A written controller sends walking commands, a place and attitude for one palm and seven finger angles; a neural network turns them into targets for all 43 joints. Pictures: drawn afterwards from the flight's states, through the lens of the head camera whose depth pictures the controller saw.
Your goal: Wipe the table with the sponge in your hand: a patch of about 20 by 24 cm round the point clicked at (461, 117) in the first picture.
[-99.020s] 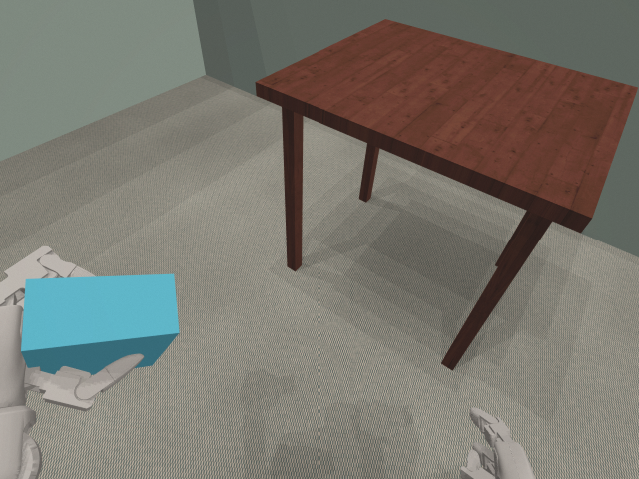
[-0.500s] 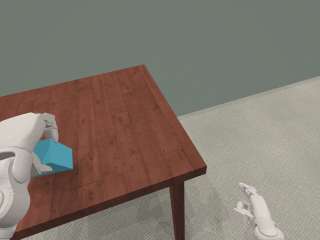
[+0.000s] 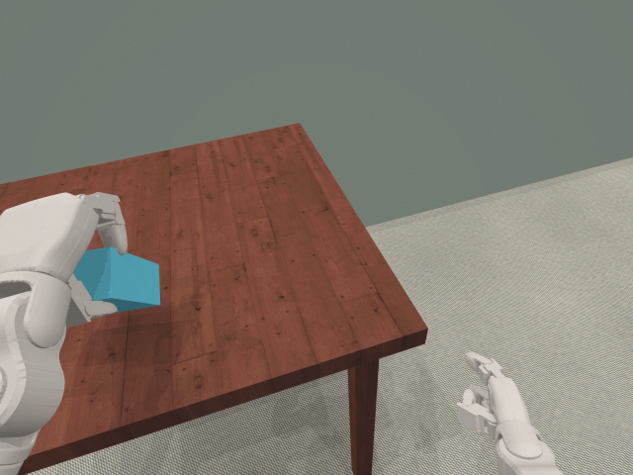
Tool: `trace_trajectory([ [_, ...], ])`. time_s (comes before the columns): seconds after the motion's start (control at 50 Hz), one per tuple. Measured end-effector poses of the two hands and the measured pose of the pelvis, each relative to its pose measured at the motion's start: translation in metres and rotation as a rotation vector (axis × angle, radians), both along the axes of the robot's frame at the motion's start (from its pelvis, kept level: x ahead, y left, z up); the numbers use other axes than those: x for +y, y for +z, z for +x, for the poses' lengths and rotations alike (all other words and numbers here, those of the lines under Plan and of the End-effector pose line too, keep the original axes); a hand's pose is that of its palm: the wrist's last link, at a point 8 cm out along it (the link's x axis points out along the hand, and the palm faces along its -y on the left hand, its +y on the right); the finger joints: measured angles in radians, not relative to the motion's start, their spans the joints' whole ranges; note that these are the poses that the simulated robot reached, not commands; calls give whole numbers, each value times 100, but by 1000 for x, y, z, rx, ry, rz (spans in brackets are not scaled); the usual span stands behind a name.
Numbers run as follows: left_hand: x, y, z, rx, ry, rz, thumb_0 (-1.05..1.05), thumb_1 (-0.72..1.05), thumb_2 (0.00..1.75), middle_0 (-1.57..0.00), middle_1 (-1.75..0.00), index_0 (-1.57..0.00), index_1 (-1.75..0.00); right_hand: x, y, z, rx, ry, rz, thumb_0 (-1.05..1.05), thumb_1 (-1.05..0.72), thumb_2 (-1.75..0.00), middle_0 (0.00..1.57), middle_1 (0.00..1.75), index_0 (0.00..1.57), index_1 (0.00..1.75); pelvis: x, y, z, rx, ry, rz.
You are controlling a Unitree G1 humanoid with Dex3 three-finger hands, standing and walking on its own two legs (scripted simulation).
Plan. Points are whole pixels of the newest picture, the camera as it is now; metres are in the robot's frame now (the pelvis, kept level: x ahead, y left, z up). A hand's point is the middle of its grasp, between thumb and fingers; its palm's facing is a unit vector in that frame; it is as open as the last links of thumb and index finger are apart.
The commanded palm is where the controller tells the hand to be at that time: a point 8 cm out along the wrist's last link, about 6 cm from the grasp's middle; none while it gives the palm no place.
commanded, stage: bring the sponge back beside the body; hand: left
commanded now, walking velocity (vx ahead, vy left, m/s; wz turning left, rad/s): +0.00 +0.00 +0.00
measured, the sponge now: (88, 289) +0.24 +0.33 +0.15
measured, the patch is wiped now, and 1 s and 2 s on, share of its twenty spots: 1.00 1.00 1.00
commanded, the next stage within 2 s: step back with the hand held close in 1.66 s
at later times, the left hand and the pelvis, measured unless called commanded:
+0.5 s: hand (83, 265) +0.22 +0.29 +0.21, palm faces +0.28 -0.07 -0.96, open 8.8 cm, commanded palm +0.18 +0.30 +0.26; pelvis +0.00 +0.00 +0.00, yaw +0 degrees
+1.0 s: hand (94, 284) +0.21 +0.28 +0.19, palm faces +0.26 -0.11 -0.96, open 8.8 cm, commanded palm +0.17 +0.28 +0.25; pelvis +0.00 -0.01 +0.00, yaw -1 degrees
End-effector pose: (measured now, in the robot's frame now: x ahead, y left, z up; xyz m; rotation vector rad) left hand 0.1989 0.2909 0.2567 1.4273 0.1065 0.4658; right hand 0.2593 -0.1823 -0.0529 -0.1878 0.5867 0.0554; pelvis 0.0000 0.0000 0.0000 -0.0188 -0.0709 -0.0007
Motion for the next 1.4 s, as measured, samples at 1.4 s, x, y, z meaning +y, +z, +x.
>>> trace_trajectory([
  [1.4, -27, -23, -28, -29, 34, -62, -1, -50, 99, -89, -151, -96, -155, -23, 1, -5, -14, -24, 26, 2, -90, -90, 20, 30, 20, 30, -17, -1, 6, -13, -16, 8],
])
